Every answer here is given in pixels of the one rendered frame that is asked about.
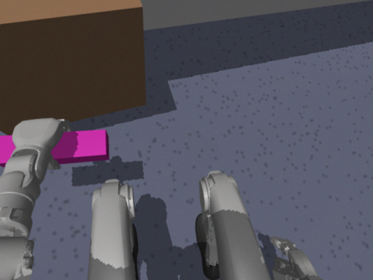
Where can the left robot arm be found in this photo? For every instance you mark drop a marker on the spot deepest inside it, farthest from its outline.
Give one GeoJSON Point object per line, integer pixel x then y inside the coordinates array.
{"type": "Point", "coordinates": [19, 189]}

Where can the right robot hand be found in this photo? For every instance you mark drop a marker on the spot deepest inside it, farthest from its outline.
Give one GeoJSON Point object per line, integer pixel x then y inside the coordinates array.
{"type": "Point", "coordinates": [298, 265]}

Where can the right robot foot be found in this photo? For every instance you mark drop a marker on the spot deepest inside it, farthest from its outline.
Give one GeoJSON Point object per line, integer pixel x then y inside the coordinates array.
{"type": "Point", "coordinates": [211, 272]}

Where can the left robot hand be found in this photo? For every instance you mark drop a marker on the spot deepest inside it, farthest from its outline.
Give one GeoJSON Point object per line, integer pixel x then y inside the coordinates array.
{"type": "Point", "coordinates": [42, 132]}

